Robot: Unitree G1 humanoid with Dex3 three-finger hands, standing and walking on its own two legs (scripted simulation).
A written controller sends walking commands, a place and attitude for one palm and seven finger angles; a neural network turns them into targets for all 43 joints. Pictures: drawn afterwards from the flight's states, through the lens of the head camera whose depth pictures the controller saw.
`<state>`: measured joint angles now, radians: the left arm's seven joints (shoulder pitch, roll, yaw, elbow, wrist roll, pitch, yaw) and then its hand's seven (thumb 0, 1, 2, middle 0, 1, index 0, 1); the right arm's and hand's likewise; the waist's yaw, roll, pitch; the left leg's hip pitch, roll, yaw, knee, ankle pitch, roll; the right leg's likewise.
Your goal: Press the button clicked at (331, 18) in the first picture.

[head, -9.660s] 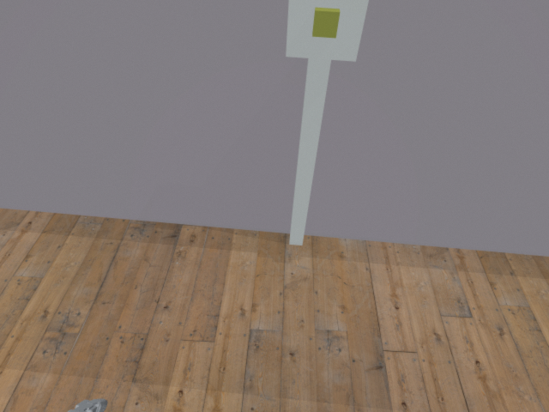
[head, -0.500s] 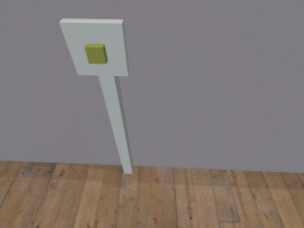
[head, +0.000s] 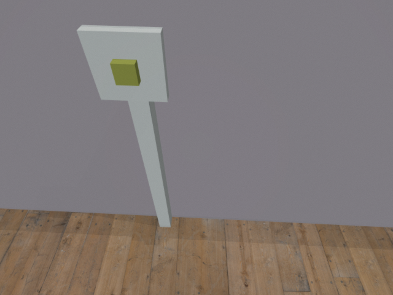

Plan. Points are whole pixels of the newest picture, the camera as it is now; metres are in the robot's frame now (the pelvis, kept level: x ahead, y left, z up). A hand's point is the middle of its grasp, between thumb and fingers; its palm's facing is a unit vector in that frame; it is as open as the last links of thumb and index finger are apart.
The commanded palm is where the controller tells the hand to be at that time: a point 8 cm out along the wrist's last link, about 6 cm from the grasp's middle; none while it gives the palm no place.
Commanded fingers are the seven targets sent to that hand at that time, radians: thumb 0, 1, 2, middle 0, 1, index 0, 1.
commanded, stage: shuffle to correct the standing spot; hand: left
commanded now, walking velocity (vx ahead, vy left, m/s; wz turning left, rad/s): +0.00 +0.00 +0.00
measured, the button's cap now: (126, 71) +0.55 +0.21 +0.18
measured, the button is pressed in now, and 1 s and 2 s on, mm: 0 0 0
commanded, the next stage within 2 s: come to a stop and stand still in 0.30 s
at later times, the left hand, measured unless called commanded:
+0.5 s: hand out of the picture +0.01 +0.17 -0.19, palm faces +0.04 -0.98 -0.17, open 7.4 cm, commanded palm none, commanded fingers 0.00 0.90 0.90 -0.20 -0.30 -0.20 -0.30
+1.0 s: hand out of the picture +0.09 +0.19 -0.18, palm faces +0.04 -0.97 -0.25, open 7.3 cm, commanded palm none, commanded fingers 0.00 0.90 0.90 -0.20 -0.30 -0.20 -0.30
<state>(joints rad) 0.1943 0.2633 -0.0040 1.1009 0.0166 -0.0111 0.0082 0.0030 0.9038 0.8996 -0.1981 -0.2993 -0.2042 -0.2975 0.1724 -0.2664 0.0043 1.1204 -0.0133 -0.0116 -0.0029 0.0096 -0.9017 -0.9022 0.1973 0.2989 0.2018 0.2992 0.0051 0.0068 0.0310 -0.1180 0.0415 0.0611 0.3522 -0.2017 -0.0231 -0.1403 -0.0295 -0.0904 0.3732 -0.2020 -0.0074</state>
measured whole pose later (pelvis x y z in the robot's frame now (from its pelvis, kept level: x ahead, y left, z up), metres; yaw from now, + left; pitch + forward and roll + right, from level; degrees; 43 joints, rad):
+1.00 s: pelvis +0.03 +0.00 -0.02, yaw +1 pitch -3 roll +0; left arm 0.22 0.18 0.01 0.99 0.02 0.00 0.05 0.00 0.91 0.90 -0.20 -0.30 -0.20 -0.30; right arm 0.22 -0.18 -0.04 1.00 -0.01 0.00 -0.02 0.01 -0.91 -0.90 0.19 0.30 0.20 0.30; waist -0.01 0.01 0.07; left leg -0.24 0.03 0.06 0.59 -0.29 0.00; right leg -0.24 -0.04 -0.10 0.62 -0.32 -0.01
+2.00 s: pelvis +0.02 +0.03 -0.01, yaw +1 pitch -1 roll +0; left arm 0.33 0.13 -0.01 1.09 0.02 -0.02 0.04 0.00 0.91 0.90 -0.20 -0.30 -0.20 -0.30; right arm 0.30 -0.13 0.01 1.12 -0.01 -0.02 -0.02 0.02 -0.92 -0.90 0.20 0.30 0.20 0.30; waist 0.00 -0.02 0.02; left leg -0.23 -0.01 0.08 0.46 -0.22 0.04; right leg -0.21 -0.05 -0.06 0.46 -0.23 0.02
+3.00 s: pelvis +0.07 -0.01 -0.01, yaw +1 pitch +0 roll +1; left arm 0.27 0.16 -0.01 1.11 0.01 -0.02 0.03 0.01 0.92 0.90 -0.20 -0.30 -0.20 -0.30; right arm 0.26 -0.16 0.02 1.13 -0.01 -0.02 -0.02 0.01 -0.91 -0.90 0.19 0.30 0.20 0.30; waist 0.00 0.00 0.04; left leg -0.15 0.02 0.07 0.43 -0.27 -0.01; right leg -0.16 -0.02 -0.07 0.47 -0.30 -0.02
